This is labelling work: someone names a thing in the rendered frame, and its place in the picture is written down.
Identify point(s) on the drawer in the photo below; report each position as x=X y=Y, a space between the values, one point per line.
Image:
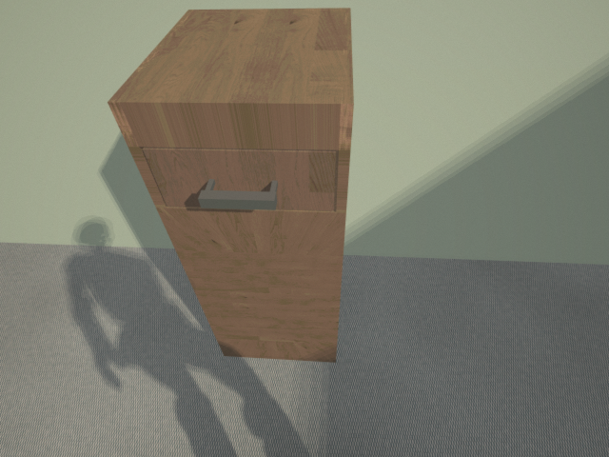
x=306 y=177

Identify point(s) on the handle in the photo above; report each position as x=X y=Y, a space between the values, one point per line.
x=231 y=199

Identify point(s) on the cabinet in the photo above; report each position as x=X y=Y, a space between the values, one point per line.
x=268 y=281

